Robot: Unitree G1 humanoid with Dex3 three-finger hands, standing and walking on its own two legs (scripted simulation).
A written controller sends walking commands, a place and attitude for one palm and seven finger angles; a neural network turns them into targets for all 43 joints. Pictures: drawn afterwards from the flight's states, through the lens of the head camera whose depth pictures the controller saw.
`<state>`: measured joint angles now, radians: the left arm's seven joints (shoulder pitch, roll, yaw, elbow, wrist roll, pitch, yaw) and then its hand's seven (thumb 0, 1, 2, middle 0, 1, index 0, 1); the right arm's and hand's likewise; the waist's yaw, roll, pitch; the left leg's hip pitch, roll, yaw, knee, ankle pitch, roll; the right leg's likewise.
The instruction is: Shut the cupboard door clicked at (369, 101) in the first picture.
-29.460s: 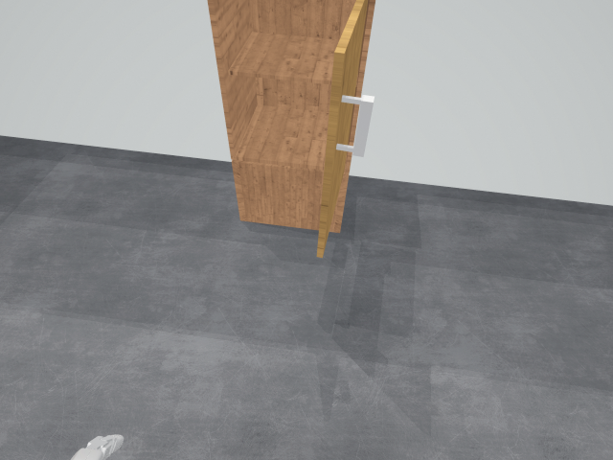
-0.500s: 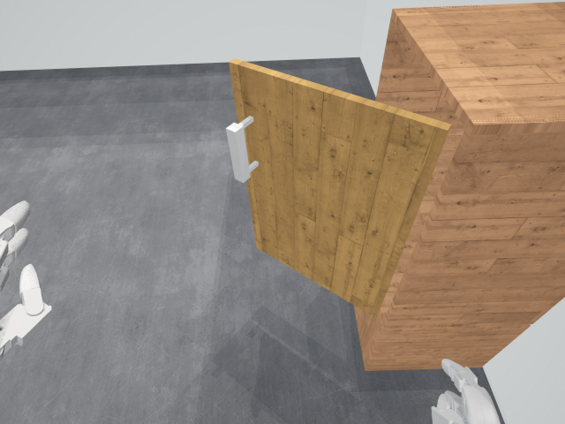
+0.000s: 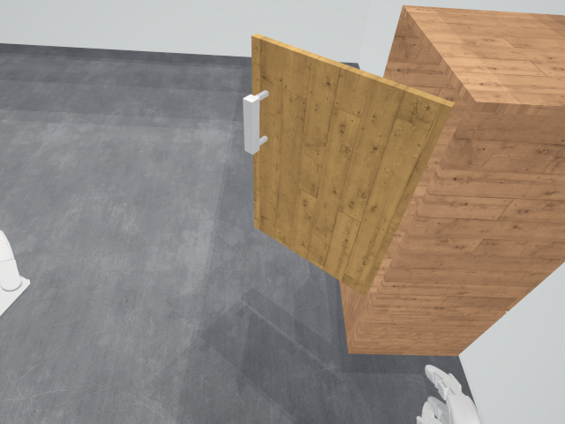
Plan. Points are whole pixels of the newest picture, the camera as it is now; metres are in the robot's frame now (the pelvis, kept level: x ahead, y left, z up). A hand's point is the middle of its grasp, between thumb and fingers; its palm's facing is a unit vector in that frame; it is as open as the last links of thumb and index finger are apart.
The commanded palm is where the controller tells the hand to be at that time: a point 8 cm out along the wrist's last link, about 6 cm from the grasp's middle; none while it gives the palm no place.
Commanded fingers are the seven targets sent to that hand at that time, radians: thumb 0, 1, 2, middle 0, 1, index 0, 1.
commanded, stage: step back with the hand held close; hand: left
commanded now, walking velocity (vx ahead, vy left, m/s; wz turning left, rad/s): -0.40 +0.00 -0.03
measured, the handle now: (257, 122) +0.72 +0.10 +0.05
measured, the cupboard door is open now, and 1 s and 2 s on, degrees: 53 53 53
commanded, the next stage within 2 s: stop stepping back and stand still in 0.86 s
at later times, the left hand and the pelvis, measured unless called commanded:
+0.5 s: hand out of the picture +0.11 +0.28 +0.19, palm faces +0.53 -0.70 -0.47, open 7.4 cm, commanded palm +0.05 +0.29 +0.20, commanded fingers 0.00 0.90 0.90 -0.20 -0.30 -0.20 -0.30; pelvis -0.07 -0.01 +0.00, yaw +3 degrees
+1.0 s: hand out of the picture -0.02 +0.30 +0.19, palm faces +0.42 -0.79 -0.44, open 7.4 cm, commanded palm -0.06 +0.34 +0.20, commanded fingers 0.00 0.90 0.90 -0.20 -0.30 -0.20 -0.30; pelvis -0.19 +0.04 +0.00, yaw +2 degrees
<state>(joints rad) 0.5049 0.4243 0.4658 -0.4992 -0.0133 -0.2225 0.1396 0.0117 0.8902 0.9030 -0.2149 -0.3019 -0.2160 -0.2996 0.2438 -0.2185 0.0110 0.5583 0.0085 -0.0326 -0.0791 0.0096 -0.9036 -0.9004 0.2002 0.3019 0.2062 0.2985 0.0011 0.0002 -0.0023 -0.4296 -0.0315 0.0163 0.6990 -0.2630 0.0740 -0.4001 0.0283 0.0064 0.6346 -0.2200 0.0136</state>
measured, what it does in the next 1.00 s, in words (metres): walks backwards: right foot, then right foot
